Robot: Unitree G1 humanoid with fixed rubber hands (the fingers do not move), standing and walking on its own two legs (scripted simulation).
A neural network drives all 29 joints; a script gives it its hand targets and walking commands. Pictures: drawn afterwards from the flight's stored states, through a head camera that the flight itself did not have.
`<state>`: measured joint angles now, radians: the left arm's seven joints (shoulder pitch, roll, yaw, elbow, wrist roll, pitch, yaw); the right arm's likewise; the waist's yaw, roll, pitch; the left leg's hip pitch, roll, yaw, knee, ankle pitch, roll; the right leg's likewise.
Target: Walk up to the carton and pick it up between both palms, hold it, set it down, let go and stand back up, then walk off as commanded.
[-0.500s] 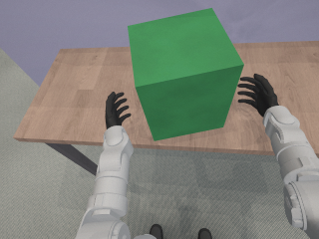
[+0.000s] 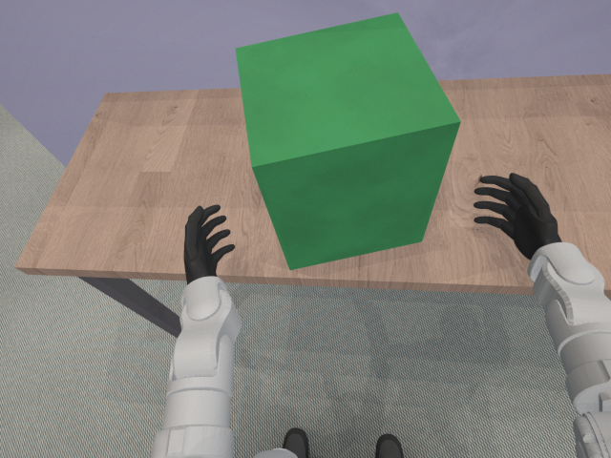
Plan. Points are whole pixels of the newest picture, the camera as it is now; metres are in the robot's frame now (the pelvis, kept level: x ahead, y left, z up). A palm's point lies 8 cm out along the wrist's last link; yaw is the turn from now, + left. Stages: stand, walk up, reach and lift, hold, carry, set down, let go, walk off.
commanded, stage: set down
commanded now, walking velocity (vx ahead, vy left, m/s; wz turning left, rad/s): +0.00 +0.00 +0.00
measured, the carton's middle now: (338, 154) +0.50 +0.05 +0.05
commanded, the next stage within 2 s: none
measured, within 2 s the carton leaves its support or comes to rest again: neither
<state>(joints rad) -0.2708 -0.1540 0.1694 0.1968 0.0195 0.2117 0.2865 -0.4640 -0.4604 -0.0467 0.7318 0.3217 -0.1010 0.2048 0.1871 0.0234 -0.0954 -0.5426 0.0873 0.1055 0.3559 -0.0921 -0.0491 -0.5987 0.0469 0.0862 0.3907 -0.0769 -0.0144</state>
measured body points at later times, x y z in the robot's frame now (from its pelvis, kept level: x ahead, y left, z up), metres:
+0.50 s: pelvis -0.01 +0.00 +0.00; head +0.06 -0.01 +0.44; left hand +0.27 +0.21 +0.05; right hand +0.36 -0.23 +0.01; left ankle +0.03 +0.16 -0.74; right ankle +0.05 -0.10 -0.74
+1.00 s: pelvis -0.01 +0.00 +0.00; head +0.06 -0.01 +0.45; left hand +0.26 +0.20 +0.03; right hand +0.33 -0.24 +0.00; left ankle +0.03 +0.16 -0.74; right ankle +0.05 -0.10 -0.74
